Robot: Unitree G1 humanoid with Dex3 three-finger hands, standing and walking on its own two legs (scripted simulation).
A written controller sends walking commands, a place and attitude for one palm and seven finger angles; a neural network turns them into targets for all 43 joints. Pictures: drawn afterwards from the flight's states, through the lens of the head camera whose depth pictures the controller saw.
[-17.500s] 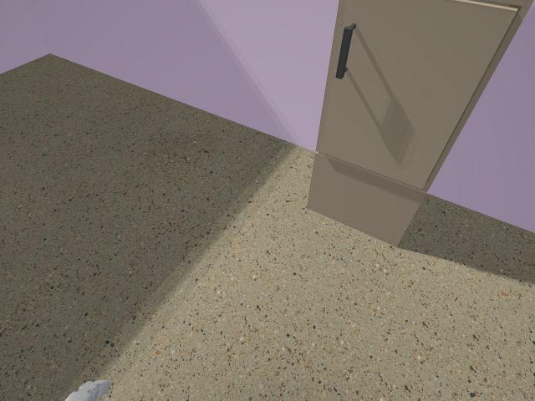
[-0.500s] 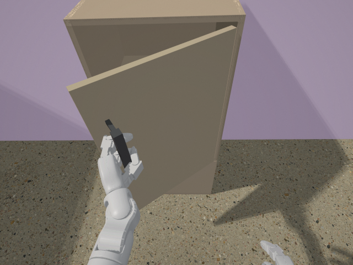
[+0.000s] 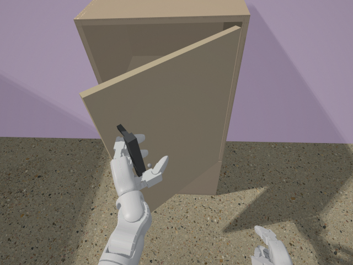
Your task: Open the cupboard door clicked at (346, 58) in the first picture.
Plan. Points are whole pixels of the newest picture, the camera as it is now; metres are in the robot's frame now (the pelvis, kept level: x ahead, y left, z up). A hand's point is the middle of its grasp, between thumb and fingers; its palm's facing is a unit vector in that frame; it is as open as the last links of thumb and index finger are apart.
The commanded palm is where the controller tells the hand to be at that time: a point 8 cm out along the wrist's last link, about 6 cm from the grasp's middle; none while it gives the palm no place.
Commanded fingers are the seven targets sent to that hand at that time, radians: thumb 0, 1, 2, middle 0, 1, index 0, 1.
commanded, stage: open thumb and fingers to let go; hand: left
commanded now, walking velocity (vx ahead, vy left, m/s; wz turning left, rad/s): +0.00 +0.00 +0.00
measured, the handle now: (132, 152) +0.35 +0.12 +0.08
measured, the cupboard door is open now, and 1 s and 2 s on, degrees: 42 46 44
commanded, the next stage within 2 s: slide the hand sideways off the handle in 0.46 s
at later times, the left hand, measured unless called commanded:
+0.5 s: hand (149, 166) +0.32 +0.08 +0.08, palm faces +0.35 -0.94 -0.02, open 14.3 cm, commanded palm +0.27 +0.12 +0.07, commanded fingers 0.00 -0.50 0.30 -0.15 -0.30 -0.15 -0.30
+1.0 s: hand (148, 185) +0.27 +0.08 +0.08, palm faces -0.11 -0.99 +0.00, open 16.1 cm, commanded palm +0.24 +0.16 +0.07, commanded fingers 0.00 -0.50 0.30 -0.15 -0.30 -0.15 -0.30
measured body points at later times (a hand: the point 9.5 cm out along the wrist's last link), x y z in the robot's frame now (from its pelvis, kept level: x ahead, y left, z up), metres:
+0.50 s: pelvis -0.01 +0.02 +0.00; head +0.01 +0.00 +0.45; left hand +0.29 +0.13 +0.08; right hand +0.15 -0.21 -0.11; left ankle +0.01 +0.14 -0.71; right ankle -0.01 -0.06 -0.71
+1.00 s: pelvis -0.02 +0.03 +0.00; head -0.01 +0.02 +0.45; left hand +0.27 +0.13 +0.08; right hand +0.14 -0.19 -0.09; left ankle +0.01 +0.14 -0.71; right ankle -0.01 -0.06 -0.71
